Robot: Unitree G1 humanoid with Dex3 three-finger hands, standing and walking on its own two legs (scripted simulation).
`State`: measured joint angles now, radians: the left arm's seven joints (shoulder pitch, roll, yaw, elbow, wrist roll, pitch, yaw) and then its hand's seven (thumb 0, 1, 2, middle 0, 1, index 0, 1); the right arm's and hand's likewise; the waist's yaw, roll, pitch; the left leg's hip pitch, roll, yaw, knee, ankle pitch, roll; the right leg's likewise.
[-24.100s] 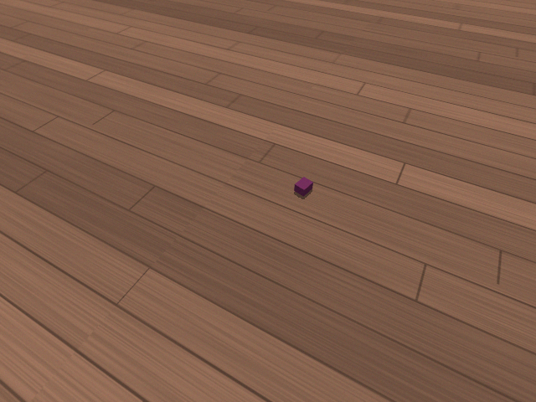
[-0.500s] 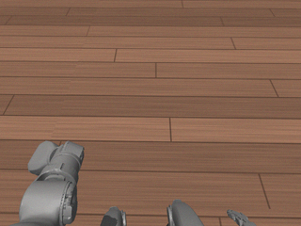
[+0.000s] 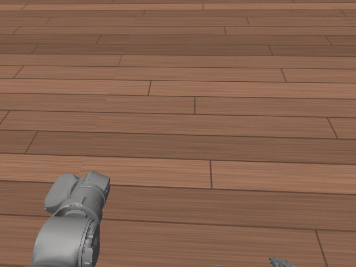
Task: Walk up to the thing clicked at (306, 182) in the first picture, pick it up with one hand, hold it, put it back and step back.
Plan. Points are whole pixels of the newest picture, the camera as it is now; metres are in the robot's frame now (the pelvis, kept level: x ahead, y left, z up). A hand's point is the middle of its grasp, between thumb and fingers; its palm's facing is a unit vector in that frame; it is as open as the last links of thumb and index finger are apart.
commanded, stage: hold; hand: left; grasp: from above
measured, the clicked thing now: (80, 208) +0.31 +0.25 -0.09
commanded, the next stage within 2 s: crouch in 1.82 s
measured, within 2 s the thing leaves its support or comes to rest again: neither
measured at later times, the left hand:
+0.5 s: hand (85, 192) +0.33 +0.22 -0.02, palm faces -0.09 -0.44 -0.89, open 9.2 cm
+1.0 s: hand (88, 193) +0.31 +0.21 -0.01, palm faces -0.08 -0.43 -0.90, open 9.1 cm
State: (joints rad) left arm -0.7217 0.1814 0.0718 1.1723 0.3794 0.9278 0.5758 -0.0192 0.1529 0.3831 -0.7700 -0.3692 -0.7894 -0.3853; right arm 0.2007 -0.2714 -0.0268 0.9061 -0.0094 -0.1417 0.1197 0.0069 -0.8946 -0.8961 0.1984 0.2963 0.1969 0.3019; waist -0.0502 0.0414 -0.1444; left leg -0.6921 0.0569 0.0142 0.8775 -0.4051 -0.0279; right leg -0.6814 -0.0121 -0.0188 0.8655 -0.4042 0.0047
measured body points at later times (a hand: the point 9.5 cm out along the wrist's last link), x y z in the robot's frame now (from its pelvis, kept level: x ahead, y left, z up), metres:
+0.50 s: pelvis +0.02 -0.01 +0.01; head +0.04 -0.03 +0.46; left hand +0.33 +0.24 +0.03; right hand +0.14 -0.26 -0.11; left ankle +0.01 +0.13 -0.69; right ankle +0.01 -0.12 -0.69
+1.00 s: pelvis +0.01 -0.01 +0.02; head +0.02 -0.04 +0.47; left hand +0.32 +0.22 +0.04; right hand +0.17 -0.26 -0.10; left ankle +0.01 +0.13 -0.69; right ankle +0.01 -0.12 -0.69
